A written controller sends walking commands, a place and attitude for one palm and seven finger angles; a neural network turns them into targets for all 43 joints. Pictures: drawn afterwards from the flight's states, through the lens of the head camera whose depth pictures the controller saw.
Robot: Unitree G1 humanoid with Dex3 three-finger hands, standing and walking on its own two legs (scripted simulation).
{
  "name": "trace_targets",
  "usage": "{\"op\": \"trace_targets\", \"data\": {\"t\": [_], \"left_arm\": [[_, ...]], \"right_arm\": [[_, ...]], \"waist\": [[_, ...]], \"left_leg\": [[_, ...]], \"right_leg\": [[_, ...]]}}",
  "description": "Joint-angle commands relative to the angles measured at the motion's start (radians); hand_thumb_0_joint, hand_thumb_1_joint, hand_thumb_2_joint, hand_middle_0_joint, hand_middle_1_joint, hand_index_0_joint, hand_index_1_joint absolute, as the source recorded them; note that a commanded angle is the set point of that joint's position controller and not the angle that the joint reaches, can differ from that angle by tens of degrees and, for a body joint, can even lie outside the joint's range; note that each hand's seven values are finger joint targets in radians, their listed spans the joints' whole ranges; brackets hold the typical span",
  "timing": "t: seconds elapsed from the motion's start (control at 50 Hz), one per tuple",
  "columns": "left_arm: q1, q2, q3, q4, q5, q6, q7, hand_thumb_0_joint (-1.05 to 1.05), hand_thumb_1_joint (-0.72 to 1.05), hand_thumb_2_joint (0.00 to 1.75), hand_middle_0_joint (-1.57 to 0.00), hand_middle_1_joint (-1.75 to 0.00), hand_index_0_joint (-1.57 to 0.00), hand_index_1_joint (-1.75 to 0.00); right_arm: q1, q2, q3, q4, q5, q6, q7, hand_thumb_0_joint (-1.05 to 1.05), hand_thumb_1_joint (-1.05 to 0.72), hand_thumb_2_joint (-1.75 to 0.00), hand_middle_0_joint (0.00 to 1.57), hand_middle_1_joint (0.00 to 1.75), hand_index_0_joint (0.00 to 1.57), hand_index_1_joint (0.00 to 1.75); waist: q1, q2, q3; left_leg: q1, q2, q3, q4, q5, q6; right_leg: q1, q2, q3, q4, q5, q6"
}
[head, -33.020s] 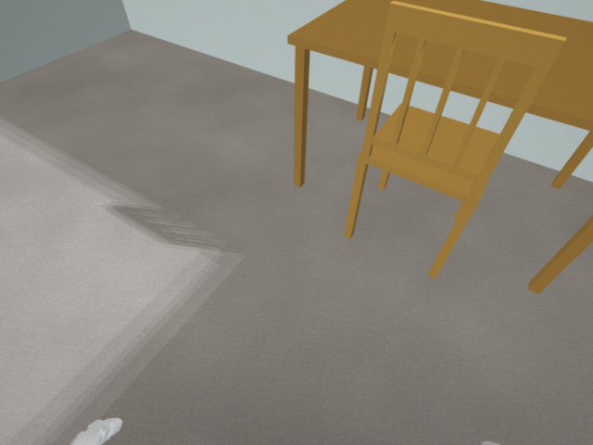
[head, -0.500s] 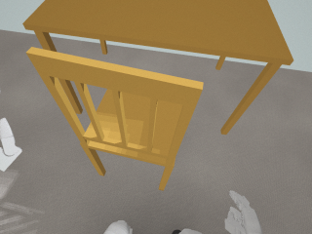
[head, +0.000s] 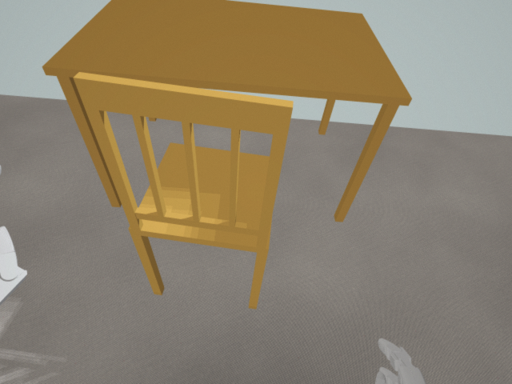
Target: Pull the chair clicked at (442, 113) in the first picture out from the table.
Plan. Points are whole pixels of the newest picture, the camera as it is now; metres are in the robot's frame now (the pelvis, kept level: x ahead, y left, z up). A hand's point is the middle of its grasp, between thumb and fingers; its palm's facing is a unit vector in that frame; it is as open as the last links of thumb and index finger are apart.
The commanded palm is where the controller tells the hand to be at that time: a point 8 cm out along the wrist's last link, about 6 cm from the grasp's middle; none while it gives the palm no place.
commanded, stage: stop stepping back and stand still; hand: left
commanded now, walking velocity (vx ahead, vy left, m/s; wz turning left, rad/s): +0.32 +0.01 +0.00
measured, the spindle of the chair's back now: (193, 177) +0.56 +0.16 -0.06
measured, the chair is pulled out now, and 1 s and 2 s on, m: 0.29 0.29 0.29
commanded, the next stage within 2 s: let the arm hang, fingers relaxed in 1.36 s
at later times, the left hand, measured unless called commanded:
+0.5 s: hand out of the picture +0.11 +0.33 +0.16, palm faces +0.52 -0.80 -0.30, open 7.4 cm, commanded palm +0.06 +0.35 +0.19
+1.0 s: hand out of the picture +0.15 +0.32 +0.16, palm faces +0.39 -0.79 -0.48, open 7.4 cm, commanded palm +0.08 +0.35 +0.19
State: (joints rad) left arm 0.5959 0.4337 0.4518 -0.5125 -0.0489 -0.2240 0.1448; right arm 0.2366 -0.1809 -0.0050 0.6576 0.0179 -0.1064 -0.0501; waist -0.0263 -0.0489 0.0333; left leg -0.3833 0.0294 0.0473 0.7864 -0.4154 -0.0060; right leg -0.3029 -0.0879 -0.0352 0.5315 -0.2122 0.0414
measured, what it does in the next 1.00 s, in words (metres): steps on the spot: left foot, then right foot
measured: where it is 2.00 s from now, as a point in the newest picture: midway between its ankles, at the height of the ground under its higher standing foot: outside the picture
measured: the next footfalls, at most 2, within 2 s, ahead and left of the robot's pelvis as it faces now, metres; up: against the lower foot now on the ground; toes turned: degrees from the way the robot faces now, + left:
left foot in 0.04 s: +0.01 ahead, +0.13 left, +0.00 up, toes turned +4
right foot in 0.30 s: -0.05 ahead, -0.11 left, +0.00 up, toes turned -2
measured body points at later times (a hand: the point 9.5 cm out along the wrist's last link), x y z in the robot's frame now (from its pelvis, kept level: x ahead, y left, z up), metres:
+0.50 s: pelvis -0.08 +0.05 +0.00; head -0.10 +0.08 +0.44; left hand +0.07 +0.37 +0.17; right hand +0.08 -0.19 -0.07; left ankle -0.03 +0.13 -0.73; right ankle -0.09 -0.11 -0.73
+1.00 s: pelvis -0.05 +0.04 +0.01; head -0.03 +0.05 +0.46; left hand +0.12 +0.36 +0.18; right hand +0.10 -0.18 -0.08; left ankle -0.03 +0.13 -0.73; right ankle -0.11 -0.07 -0.73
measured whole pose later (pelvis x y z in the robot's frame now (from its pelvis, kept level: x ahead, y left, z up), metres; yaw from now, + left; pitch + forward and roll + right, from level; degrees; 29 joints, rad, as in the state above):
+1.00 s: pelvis -0.05 +0.04 +0.01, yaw +1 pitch +1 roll -1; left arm 0.56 0.43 0.43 -0.46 -0.07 -0.18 0.12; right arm 0.22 -0.17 0.00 0.67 0.01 -0.14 -0.06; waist 0.00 -0.01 0.05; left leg -0.26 -0.01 0.07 0.43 -0.19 0.05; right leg -0.10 0.00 -0.06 0.37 -0.28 -0.01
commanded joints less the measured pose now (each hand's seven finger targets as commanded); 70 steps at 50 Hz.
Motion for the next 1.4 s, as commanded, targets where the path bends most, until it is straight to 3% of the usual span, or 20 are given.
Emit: {"op": "trace_targets", "data": {"t": [0.0,0.04,0.08,0.16,0.22,0.26,0.3,0.36,0.42,0.44,0.48,0.5,0.56,0.68,0.82,0.88,0.94,1.02,1.22,1.38], "left_arm": [[-0.067,0.200,0.117,-0.257,0.014,-0.088,0.044,0.00,0.90,0.90,-0.20,-0.30,-0.20,-0.30],[-0.093,0.211,0.123,-0.315,0.028,-0.099,0.037,0.00,0.90,0.90,-0.20,-0.30,-0.20,-0.30],[-0.120,0.219,0.136,-0.263,0.033,-0.104,0.031,0.00,0.90,0.90,-0.20,-0.30,-0.20,-0.30],[-0.030,0.203,0.126,-0.163,0.017,-0.094,0.025,0.00,0.90,0.90,-0.20,-0.30,-0.20,-0.30],[0.003,0.187,0.118,-0.125,0.005,-0.073,0.017,0.00,0.90,0.90,-0.20,-0.30,-0.20,-0.30],[-0.034,0.204,0.124,-0.087,0.009,-0.070,0.006,0.00,0.90,0.90,-0.20,-0.30,-0.20,-0.30],[-0.178,0.233,0.120,-0.111,-0.013,-0.064,0.006,0.00,0.90,0.90,-0.20,-0.30,-0.20,-0.30],[-0.235,0.162,0.053,-0.073,0.001,-0.046,-0.001,0.00,0.90,0.90,-0.20,-0.30,-0.20,-0.30],[-0.304,0.148,0.018,-0.129,0.016,-0.051,0.014,0.00,0.90,0.90,-0.20,-0.30,-0.20,-0.30],[-0.340,0.146,0.006,-0.185,0.015,-0.066,0.020,0.00,0.90,0.90,-0.20,-0.30,-0.20,-0.30],[-0.376,0.162,0.011,-0.359,0.022,-0.095,0.037,0.00,0.90,0.90,-0.20,-0.30,-0.20,-0.30],[-0.362,0.213,0.050,-0.385,0.032,-0.097,0.042,0.00,0.90,0.90,-0.20,-0.30,-0.20,-0.30],[-0.169,0.280,0.158,-0.342,0.004,-0.069,0.024,0.00,0.90,0.90,-0.20,-0.30,-0.20,-0.30],[0.047,0.213,0.162,-0.272,-0.014,-0.050,0.008,0.00,0.90,0.90,-0.20,-0.30,-0.20,-0.30],[-0.069,0.202,0.110,-0.124,-0.013,-0.027,0.002,0.00,0.90,0.90,-0.20,-0.30,-0.20,-0.30],[-0.095,0.205,0.102,-0.146,-0.020,-0.042,-0.002,0.00,0.90,0.90,-0.20,-0.30,-0.20,-0.30],[-0.074,0.182,0.089,-0.210,-0.018,-0.047,0.001,0.00,0.90,0.90,-0.20,-0.30,-0.20,-0.30],[-0.020,0.214,0.134,-0.274,-0.011,-0.058,0.019,0.00,0.90,0.90,-0.20,-0.30,-0.20,-0.30],[0.046,0.182,0.149,-0.059,-0.029,-0.060,0.005,0.00,0.90,0.90,-0.20,-0.30,-0.20,-0.30],[-0.023,0.192,0.106,-0.178,-0.016,-0.059,0.012,0.00,0.90,0.90,-0.20,-0.30,-0.20,-0.30]], "right_arm": [[-0.081,-0.147,-0.046,-0.182,-0.011,-0.089,-0.047,0.00,-0.90,-0.90,0.20,0.30,0.20,0.30],[-0.061,-0.163,-0.059,-0.198,-0.014,-0.114,-0.040,0.00,-0.90,-0.90,0.20,0.30,0.20,0.30],[-0.089,-0.137,-0.055,-0.179,-0.018,-0.122,-0.034,0.00,-0.90,-0.90,0.20,0.30,0.20,0.30],[-0.066,-0.140,-0.059,-0.159,0.007,-0.117,-0.005,0.00,-0.90,-0.90,0.20,0.30,0.20,0.30],[-0.054,-0.140,-0.056,-0.167,-0.010,-0.093,-0.017,0.00,-0.90,-0.90,0.20,0.30,0.20,0.30],[-0.037,-0.132,-0.061,-0.150,-0.014,-0.077,-0.021,0.00,-0.90,-0.90,0.20,0.30,0.20,0.30],[-0.028,-0.149,-0.070,-0.152,-0.004,-0.063,-0.018,0.00,-0.90,-0.90,0.20,0.30,0.20,0.30],[-0.032,-0.142,-0.071,-0.151,0.015,-0.055,-0.008,0.00,-0.90,-0.90,0.20,0.30,0.20,0.30],[-0.089,-0.127,-0.040,-0.156,-0.006,-0.060,-0.037,0.00,-0.90,-0.90,0.20,0.30,0.20,0.30],[-0.076,-0.139,-0.039,-0.158,-0.007,-0.077,-0.042,0.00,-0.90,-0.90,0.20,0.30,0.20,0.30],[-0.075,-0.154,-0.039,-0.194,-0.017,-0.103,-0.045,0.00,-0.90,-0.90,0.20,0.30,0.20,0.30],[-0.087,-0.130,-0.037,-0.192,-0.023,-0.112,-0.044,0.00,-0.90,-0.90,0.20,0.30,0.20,0.30],[-0.094,-0.113,-0.048,-0.182,-0.011,-0.122,-0.006,0.00,-0.90,-0.90,0.20,0.30,0.20,0.30],[-0.070,-0.105,-0.046,-0.195,-0.010,-0.067,0.011,0.00,-0.90,-0.90,0.20,0.30,0.20,0.30],[-0.045,-0.127,-0.048,-0.170,-0.011,-0.076,-0.025,0.00,-0.90,-0.90,0.20,0.30,0.20,0.30],[-0.051,-0.121,-0.045,-0.157,-0.013,-0.086,-0.024,0.00,-0.90,-0.90,0.20,0.30,0.20,0.30],[-0.059,-0.140,-0.066,-0.149,0.005,-0.096,-0.025,0.00,-0.90,-0.90,0.20,0.30,0.20,0.30],[-0.083,-0.132,-0.056,-0.157,0.007,-0.084,-0.019,0.00,-0.90,-0.90,0.20,0.30,0.20,0.30],[-0.082,-0.143,-0.066,-0.187,0.025,-0.018,-0.007,0.00,-0.90,-0.90,0.20,0.30,0.20,0.30],[-0.105,-0.145,-0.060,-0.204,0.020,-0.017,-0.017,0.00,-0.90,-0.90,0.20,0.30,0.20,0.30]], "waist": [[0.001,0.154,-0.023],[0.019,0.335,-0.018],[0.004,0.464,-0.010],[0.044,0.291,-0.010],[0.031,0.230,-0.049],[0.028,0.045,-0.047],[0.018,-0.211,-0.023],[0.001,-0.197,-0.015],[-0.011,0.063,0.048],[-0.010,0.206,0.021],[0.002,0.512,-0.020],[0.007,0.385,-0.020],[0.031,0.186,-0.064],[0.024,0.292,-0.064],[0.006,0.148,-0.099],[0.000,0.070,-0.127],[0.015,0.036,-0.171],[0.022,0.183,-0.163],[0.007,0.024,-0.142],[0.020,0.073,-0.136]], "left_leg": [[0.094,0.038,-0.100,-0.484,-0.121,0.052],[0.026,0.211,-0.344,-0.625,-0.093,0.146],[-0.146,0.241,-0.451,-0.735,-0.443,0.170],[-0.118,0.154,-0.178,-0.597,-0.230,0.108],[-0.109,0.131,-0.179,-0.521,-0.249,0.053],[-0.153,0.021,-0.075,-0.198,-0.172,0.031],[-0.220,-0.060,-0.002,0.305,0.022,0.009],[-0.019,0.018,-0.068,0.187,0.008,0.026],[0.208,-0.015,0.030,-0.209,0.015,0.037],[0.250,-0.008,0.005,-0.337,-0.031,0.040],[0.328,0.275,-0.548,-0.632,-0.237,0.119],[0.249,0.309,-0.589,-0.648,-0.170,0.178],[0.128,0.291,-0.504,-0.649,-0.164,0.129],[0.050,0.187,-0.165,-0.674,-0.082,0.010],[0.120,0.128,-0.159,-0.544,-0.010,-0.002],[0.204,0.077,-0.119,-0.402,0.219,-0.001],[0.286,0.111,-0.160,-0.424,0.378,0.031],[0.320,0.096,-0.124,-0.372,0.621,0.035],[0.231,0.065,-0.037,-0.323,0.586,0.048],[0.271,0.062,-0.043,-0.353,0.543,0.063]], "right_leg": [[-0.052,-0.051,0.056,-0.103,-0.376,-0.073],[-0.039,0.072,-0.027,0.251,-0.256,-0.027],[-0.025,0.091,0.034,0.564,-0.251,-0.028],[0.110,0.086,-0.074,0.182,-0.228,-0.058],[0.269,0.114,-0.110,-0.132,-0.250,-0.082],[0.281,0.001,0.087,-0.302,-0.263,-0.155],[0.167,-0.272,0.415,-0.419,-0.148,-0.295],[-0.059,-0.224,0.278,-0.381,-0.359,-0.262],[-0.209,-0.088,0.056,-0.180,-0.462,-0.181],[-0.186,-0.034,0.032,-0.028,-0.418,-0.156],[-0.321,0.104,-0.010,0.438,-0.348,-0.073],[-0.286,0.115,0.061,0.595,-0.291,-0.071],[-0.228,0.056,0.108,0.697,-0.160,-0.061],[0.018,0.102,-0.069,0.219,-0.121,-0.064],[0.256,0.081,-0.021,-0.268,-0.099,-0.090],[0.209,-0.032,0.090,-0.259,0.091,-0.129],[0.197,0.017,0.057,-0.167,0.165,-0.086],[0.190,0.002,0.063,-0.146,0.299,-0.082],[0.276,-0.051,0.102,-0.148,0.557,-0.063],[0.255,-0.047,0.107,-0.173,0.475,-0.038]]}}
